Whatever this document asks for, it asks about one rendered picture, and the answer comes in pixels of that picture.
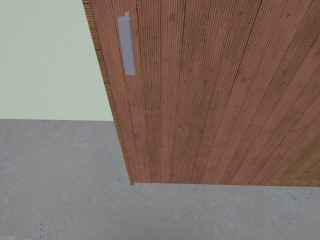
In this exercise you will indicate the handle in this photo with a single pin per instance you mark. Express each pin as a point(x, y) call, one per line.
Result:
point(127, 45)

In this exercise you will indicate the wardrobe door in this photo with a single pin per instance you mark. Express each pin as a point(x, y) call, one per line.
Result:
point(305, 164)
point(225, 91)

